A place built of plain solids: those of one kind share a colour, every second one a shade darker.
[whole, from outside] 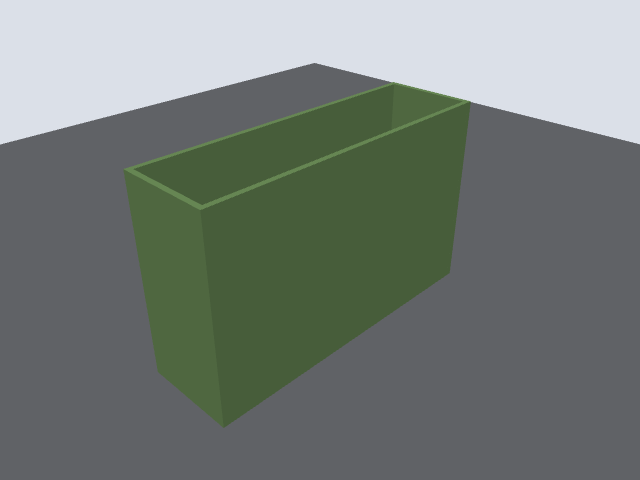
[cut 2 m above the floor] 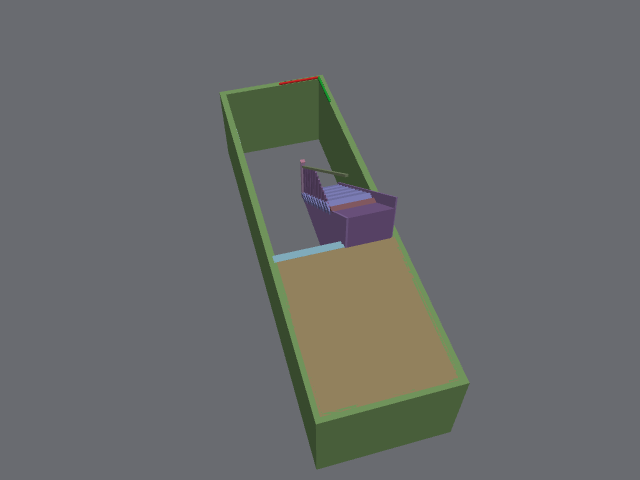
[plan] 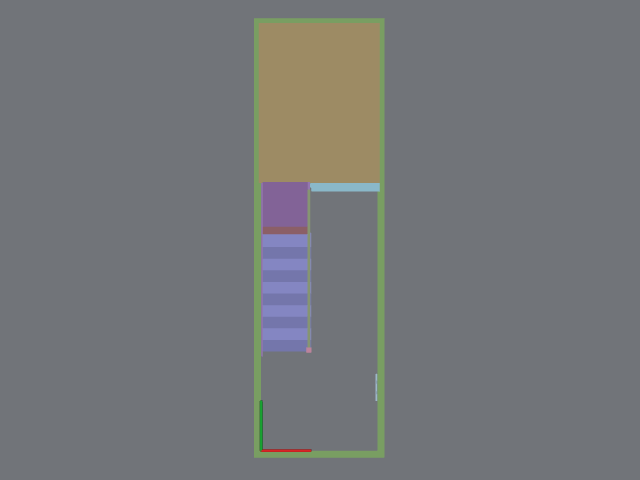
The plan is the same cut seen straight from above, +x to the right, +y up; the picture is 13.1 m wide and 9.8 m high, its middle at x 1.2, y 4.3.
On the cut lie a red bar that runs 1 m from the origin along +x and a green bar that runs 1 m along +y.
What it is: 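A row house's entrance hall, a dwelling of no particular year; the hall below, the landing 2.99 m above it, and between them a joiner's timber flight of 15 risers of about 0.199 m on goings of about 0.237 m, 0.92 m clear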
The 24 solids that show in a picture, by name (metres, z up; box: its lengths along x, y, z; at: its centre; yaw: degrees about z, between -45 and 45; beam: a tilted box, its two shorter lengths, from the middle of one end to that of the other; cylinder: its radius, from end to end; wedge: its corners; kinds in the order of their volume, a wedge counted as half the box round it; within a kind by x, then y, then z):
{
 "upper_1": {"box": [2.47, 3.27, 3.04], "at": [1.19, 7.1, 1.47]},
 "wall_1": {"box": [0.15, 8.98, 5.59], "at": [-0.07, 4.34, 2.75]},
 "wall_2": {"box": [2.67, 0.15, 5.59], "at": [1.19, -0.07, 2.75]},
 "wall_3": {"box": [2.67, 0.15, 5.59], "at": [1.19, 8.76, 2.75]},
 "wall_4": {"box": [0.15, 8.98, 5.59], "at": [2.44, 4.34, 2.75]},
 "carriage_1": {"wedge": [[0.03, 2.08, -0.05], [0.03, 2.08, 0.01], [0.03, 5.48, -0.05], [0.03, 5.48, 2.87], [0.96, 2.08, -0.05], [0.96, 2.08, 0.01], [0.96, 5.48, -0.05], [0.96, 5.48, 2.87]]},
 "upper_edge_1": {"box": [1.4, 0.17, 3.04], "at": [1.72, 5.38, 1.47]},
 "string_1": {"wedge": [[0.0, 1.92, -0.05], [0.0, 1.92, 0.17], [0.0, 5.46, -0.05], [0.0, 5.46, 3.15], [0.03, 1.92, -0.05], [0.03, 1.92, 0.17], [0.03, 5.46, -0.05], [0.03, 5.46, 3.15]]},
 "string_2": {"wedge": [[0.95, 2.05, -0.05], [0.95, 2.05, 0.0], [0.95, 5.48, -0.05], [0.95, 5.48, 2.88], [0.99, 2.05, -0.05], [0.99, 2.05, 0.0], [0.99, 5.48, -0.05], [0.99, 5.48, 2.88]]},
 "rail_1": {"wedge": [[0.94, 2.09, 1.07], [0.94, 2.09, 1.13], [0.94, 5.33, 3.8], [0.94, 5.33, 3.86], [1.0, 2.09, 1.07], [1.0, 2.09, 1.13], [1.0, 5.33, 3.8], [1.0, 5.33, 3.86]]},
 "tread_1": {"wedge": [[0.02, 2.02, 0.1], [0.02, 2.02, 0.2], [0.02, 2.32, 0.1], [0.02, 2.32, 0.2], [1.02, 2.02, 0.1], [1.02, 2.02, 0.2], [1.02, 2.32, 0.1], [1.02, 2.32, 0.2]]},
 "tread_2": {"wedge": [[0.02, 2.26, 0.3], [0.02, 2.26, 0.4], [0.02, 2.55, 0.3], [0.02, 2.55, 0.4], [1.02, 2.26, 0.3], [1.02, 2.26, 0.4], [1.02, 2.55, 0.3], [1.02, 2.55, 0.4]]},
 "tread_3": {"wedge": [[0.02, 2.5, 0.49], [0.02, 2.5, 0.59], [0.02, 2.79, 0.5], [0.02, 2.79, 0.6], [1.02, 2.5, 0.49], [1.02, 2.5, 0.59], [1.02, 2.79, 0.5], [1.02, 2.79, 0.6]]},
 "tread_4": {"wedge": [[0.02, 2.73, 0.69], [0.02, 2.73, 0.79], [0.02, 3.03, 0.7], [0.02, 3.03, 0.8], [1.02, 2.73, 0.69], [1.02, 2.73, 0.79], [1.02, 3.03, 0.7], [1.02, 3.03, 0.8]]},
 "tread_5": {"wedge": [[0.02, 2.97, 0.89], [0.02, 2.97, 0.99], [0.02, 3.26, 0.9], [0.02, 3.26, 1.0], [1.02, 2.97, 0.89], [1.02, 2.97, 0.99], [1.02, 3.26, 0.9], [1.02, 3.26, 1.0]]},
 "tread_6": {"wedge": [[0.02, 3.21, 1.09], [0.02, 3.21, 1.19], [0.02, 3.5, 1.1], [0.02, 3.5, 1.2], [1.02, 3.21, 1.09], [1.02, 3.21, 1.19], [1.02, 3.5, 1.1], [1.02, 3.5, 1.2]]},
 "tread_7": {"wedge": [[0.02, 3.44, 1.29], [0.02, 3.44, 1.39], [0.02, 3.74, 1.3], [0.02, 3.74, 1.4], [1.02, 3.44, 1.29], [1.02, 3.44, 1.39], [1.02, 3.74, 1.29], [1.02, 3.74, 1.39]]},
 "tread_8": {"wedge": [[0.02, 3.68, 1.49], [0.02, 3.68, 1.59], [0.02, 3.97, 1.49], [0.02, 3.97, 1.59], [1.02, 3.68, 1.49], [1.02, 3.68, 1.59], [1.02, 3.97, 1.49], [1.02, 3.97, 1.59]]},
 "tread_9": {"wedge": [[0.02, 3.92, 1.69], [0.02, 3.92, 1.79], [0.02, 4.21, 1.69], [0.02, 4.21, 1.79], [1.02, 3.92, 1.69], [1.02, 3.92, 1.79], [1.02, 4.21, 1.69], [1.02, 4.21, 1.79]]},
 "tread_10": {"wedge": [[0.02, 4.16, 1.89], [0.02, 4.16, 1.99], [0.02, 4.45, 1.89], [0.02, 4.45, 1.99], [1.02, 4.16, 1.89], [1.02, 4.16, 1.99], [1.02, 4.45, 1.89], [1.02, 4.45, 1.99]]},
 "riser_1": {"wedge": [[0.02, 4.42, 1.96], [0.02, 4.42, 2.1], [0.02, 4.69, 2.07], [0.02, 4.69, 2.1], [0.99, 4.42, 1.96], [0.99, 4.42, 2.1], [0.99, 4.69, 2.07], [0.99, 4.69, 2.1]]},
 "newel_foot_1": {"box": [0.09, 0.09, 1.28], "at": [0.97, 2.05, 0.59]},
 "bal_1": {"box": [0.04, 0.04, 0.89], "at": [0.97, 3.02, 1.43]},
 "bal_2": {"box": [0.04, 0.04, 0.99], "at": [0.97, 3.37, 1.68]}
}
